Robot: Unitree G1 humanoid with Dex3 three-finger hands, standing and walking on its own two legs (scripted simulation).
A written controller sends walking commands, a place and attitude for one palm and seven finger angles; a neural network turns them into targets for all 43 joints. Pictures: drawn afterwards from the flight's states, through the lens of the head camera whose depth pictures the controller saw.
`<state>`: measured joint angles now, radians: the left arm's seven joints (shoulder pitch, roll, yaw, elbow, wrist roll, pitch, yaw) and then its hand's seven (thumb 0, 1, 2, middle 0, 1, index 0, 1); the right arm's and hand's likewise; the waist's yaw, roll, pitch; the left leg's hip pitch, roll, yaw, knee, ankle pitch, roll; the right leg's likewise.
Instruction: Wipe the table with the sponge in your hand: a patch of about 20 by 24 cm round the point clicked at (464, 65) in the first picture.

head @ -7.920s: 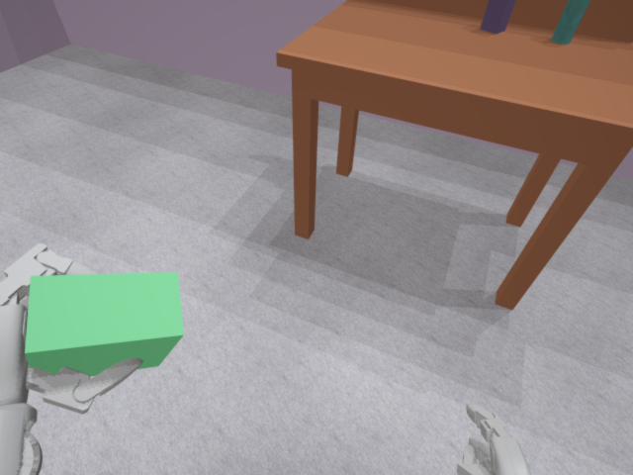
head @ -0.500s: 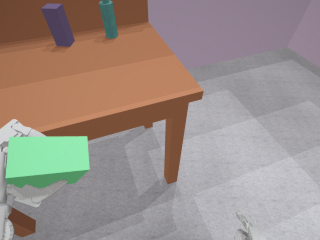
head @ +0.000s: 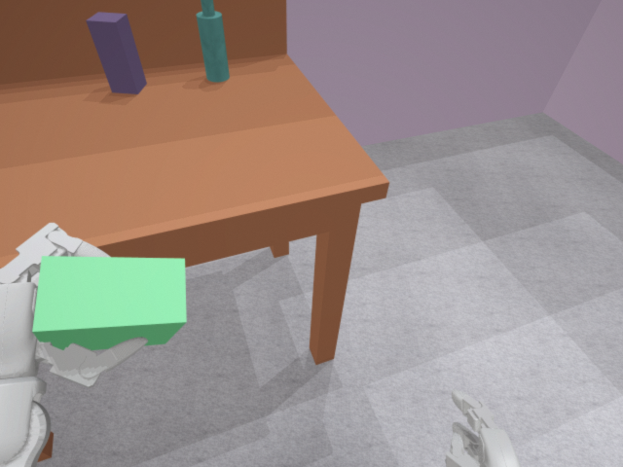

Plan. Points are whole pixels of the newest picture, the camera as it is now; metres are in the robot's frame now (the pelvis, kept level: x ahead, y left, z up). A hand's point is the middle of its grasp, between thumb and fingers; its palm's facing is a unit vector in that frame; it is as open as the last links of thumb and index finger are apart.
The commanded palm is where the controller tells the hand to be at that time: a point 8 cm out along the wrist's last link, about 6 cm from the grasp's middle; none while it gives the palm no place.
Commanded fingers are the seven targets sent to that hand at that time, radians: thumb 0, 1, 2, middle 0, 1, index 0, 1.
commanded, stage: shuffle to correct the standing spot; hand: left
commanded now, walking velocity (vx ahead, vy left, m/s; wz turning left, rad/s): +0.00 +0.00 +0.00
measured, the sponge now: (134, 307) +0.23 +0.21 +0.15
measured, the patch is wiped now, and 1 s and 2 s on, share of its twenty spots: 0.00 0.00 0.00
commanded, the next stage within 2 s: come to a stop and stand still in 1.30 s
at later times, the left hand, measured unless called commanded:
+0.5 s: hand (74, 274) +0.25 +0.27 +0.16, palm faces +0.40 -0.81 -0.42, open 10.4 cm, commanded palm +0.19 +0.29 +0.18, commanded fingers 0.00 0.10 1.30 -1.20 -1.60 -1.20 -1.60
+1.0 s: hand (105, 191) +0.37 +0.29 +0.17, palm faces +0.39 -0.80 -0.46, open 10.4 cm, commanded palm +0.31 +0.32 +0.18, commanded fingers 0.00 0.10 1.30 -1.20 -1.60 -1.20 -1.60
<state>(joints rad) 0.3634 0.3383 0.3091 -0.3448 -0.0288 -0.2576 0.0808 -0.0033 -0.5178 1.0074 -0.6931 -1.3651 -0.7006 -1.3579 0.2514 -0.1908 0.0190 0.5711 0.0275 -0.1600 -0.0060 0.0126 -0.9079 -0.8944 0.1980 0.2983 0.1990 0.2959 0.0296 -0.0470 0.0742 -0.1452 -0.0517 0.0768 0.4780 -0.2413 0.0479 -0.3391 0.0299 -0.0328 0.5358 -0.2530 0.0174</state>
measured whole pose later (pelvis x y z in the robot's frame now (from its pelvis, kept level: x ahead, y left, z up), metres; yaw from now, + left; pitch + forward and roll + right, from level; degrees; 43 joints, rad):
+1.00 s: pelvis +0.14 +0.05 -0.02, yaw -2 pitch -2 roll +2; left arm 0.38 0.43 0.44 -0.51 -0.01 -0.25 0.10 0.00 -0.52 1.01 -0.70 -1.36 -0.70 -1.35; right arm 0.19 -0.19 -0.05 0.60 0.01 -0.13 -0.03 0.01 -0.91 -0.89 0.19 0.30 0.20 0.30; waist 0.03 -0.07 0.10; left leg -0.38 0.05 0.09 0.70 -0.27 -0.02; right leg -0.35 -0.06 -0.01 1.00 -0.55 0.01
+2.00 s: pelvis +0.25 +0.09 +0.00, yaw -2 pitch -1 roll +1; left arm 0.45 0.35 0.31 -0.56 -0.03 -0.15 0.17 0.00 -0.52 1.01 -0.70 -1.36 -0.71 -1.35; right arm 0.15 -0.22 0.01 0.60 0.00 -0.09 -0.06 0.01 -0.91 -0.89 0.20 0.30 0.20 0.30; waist -0.01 -0.04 0.08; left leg -0.23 0.02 0.02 0.53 -0.23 -0.01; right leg -0.28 0.03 -0.10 0.52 -0.23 -0.09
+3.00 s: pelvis +0.23 +0.18 +0.01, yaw -1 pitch +0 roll -2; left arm 0.40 0.41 0.37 -0.53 -0.02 -0.23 0.10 0.00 -0.52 1.01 -0.70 -1.35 -0.71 -1.34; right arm 0.21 -0.18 0.02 0.60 0.01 -0.16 0.01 0.01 -0.91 -0.89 0.20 0.30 0.20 0.30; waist 0.01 -0.01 0.08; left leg -0.26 -0.05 0.06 0.48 -0.22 0.08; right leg -0.15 0.04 -0.02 0.41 -0.25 -0.01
